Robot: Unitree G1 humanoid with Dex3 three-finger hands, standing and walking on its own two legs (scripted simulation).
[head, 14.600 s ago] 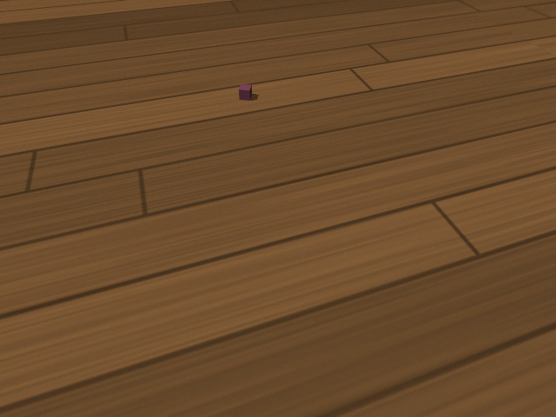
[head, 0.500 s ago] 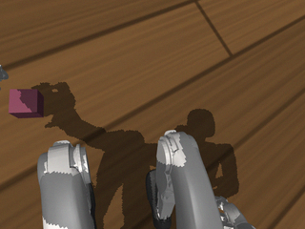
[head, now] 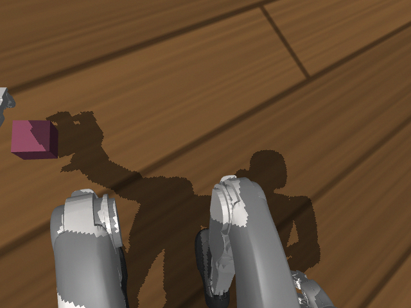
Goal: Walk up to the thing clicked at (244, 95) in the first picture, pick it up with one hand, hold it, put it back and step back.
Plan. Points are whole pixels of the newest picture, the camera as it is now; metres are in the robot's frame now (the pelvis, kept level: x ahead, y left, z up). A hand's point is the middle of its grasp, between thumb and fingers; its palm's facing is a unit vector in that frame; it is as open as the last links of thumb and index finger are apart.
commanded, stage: approach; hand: left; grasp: from above
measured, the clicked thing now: (36, 140) +0.46 +0.32 -0.28
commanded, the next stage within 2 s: close in in 0.46 s
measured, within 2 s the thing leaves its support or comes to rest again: neither
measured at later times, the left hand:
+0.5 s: hand (14, 125) +0.46 +0.32 -0.16, palm faces -0.45 -0.02 -0.89, open 14.2 cm
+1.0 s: hand (27, 140) +0.44 +0.31 -0.20, palm faces -0.42 -0.04 -0.91, open 14.0 cm
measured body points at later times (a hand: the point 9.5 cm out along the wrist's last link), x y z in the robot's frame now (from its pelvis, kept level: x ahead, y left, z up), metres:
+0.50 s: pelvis +0.00 +0.00 +0.00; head +0.24 +0.06 +0.37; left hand +0.48 +0.32 -0.11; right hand +0.04 -0.27 -0.11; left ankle +0.08 +0.13 -0.29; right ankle +0.10 -0.12 -0.29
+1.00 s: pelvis +0.00 +0.00 -0.01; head +0.23 +0.11 +0.36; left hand +0.46 +0.31 -0.15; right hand +0.10 -0.27 -0.10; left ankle +0.08 +0.13 -0.29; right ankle +0.10 -0.12 -0.29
